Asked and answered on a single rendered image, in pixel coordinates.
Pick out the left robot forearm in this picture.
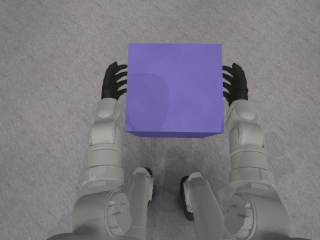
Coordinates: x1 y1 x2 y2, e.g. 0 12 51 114
71 98 124 229

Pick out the robot right upper arm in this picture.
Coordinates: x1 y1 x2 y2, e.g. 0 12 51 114
224 192 311 240

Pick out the carton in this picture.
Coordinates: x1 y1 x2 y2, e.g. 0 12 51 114
125 43 224 138

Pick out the right robot hand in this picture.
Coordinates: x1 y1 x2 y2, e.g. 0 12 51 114
222 63 248 107

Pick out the robot left upper arm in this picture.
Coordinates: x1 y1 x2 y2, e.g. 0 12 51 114
47 189 132 240

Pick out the right robot foot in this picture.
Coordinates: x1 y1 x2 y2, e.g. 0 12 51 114
180 176 194 221

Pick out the right robot forearm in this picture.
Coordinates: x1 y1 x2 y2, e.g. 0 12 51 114
225 99 291 230

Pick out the left robot hand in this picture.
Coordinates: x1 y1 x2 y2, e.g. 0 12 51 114
101 61 128 101

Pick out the robot right thigh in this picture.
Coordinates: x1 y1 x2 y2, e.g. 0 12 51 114
183 177 234 240

